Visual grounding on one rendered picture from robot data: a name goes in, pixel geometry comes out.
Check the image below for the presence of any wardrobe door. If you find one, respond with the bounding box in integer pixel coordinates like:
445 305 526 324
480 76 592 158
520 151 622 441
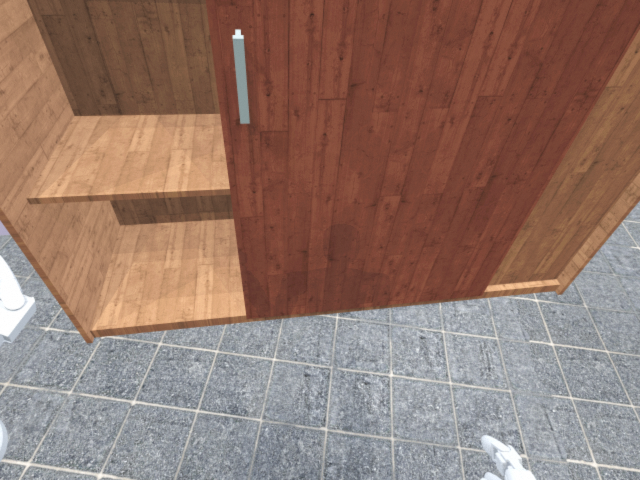
489 30 640 285
206 0 640 319

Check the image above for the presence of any robot left hand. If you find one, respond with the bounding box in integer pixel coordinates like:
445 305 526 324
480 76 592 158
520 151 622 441
0 255 36 346

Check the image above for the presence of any robot right hand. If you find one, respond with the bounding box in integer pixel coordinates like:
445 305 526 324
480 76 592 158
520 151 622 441
481 435 536 480

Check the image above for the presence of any handle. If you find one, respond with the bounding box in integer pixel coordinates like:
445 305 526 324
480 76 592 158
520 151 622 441
233 29 250 124

